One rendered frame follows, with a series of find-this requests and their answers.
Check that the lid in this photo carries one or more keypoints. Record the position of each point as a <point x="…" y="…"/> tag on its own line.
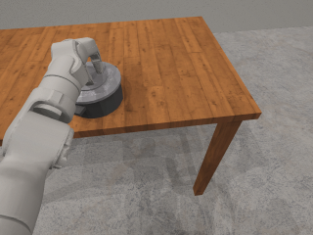
<point x="105" y="84"/>

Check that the left robot hand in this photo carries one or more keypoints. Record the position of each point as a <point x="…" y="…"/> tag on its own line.
<point x="94" y="54"/>

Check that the pot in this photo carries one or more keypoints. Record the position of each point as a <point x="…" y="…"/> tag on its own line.
<point x="101" y="108"/>

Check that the left robot forearm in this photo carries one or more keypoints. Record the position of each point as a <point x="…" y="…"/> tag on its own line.
<point x="59" y="89"/>

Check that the table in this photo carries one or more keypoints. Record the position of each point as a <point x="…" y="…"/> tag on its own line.
<point x="173" y="74"/>

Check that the knob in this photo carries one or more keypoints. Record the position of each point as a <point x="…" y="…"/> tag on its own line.
<point x="92" y="71"/>

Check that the robot left upper arm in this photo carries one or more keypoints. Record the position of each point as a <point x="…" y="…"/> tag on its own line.
<point x="40" y="143"/>

